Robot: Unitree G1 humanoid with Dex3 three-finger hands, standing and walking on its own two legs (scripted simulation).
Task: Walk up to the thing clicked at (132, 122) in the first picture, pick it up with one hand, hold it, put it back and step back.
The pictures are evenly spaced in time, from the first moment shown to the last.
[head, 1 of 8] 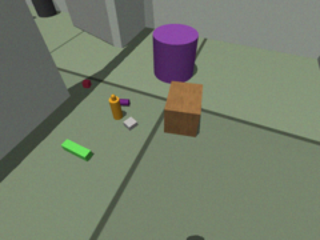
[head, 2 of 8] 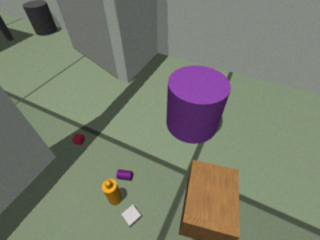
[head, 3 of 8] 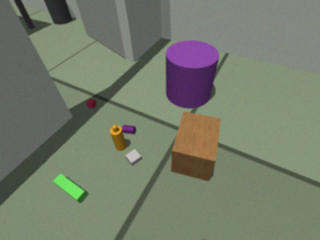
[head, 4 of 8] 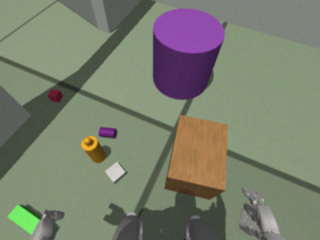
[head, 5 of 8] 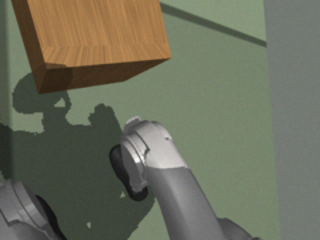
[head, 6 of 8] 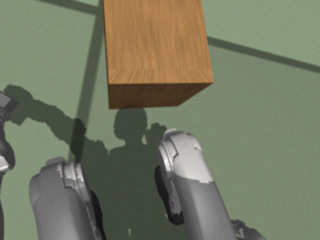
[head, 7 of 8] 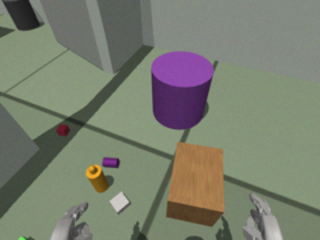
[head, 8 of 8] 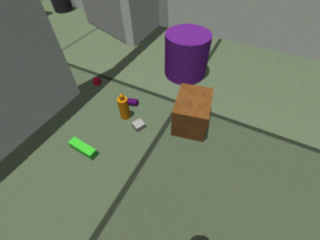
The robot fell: no
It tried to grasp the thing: yes
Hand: left
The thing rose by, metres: 0.66
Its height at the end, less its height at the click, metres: +0.00
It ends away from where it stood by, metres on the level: 0.01
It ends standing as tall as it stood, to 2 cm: yes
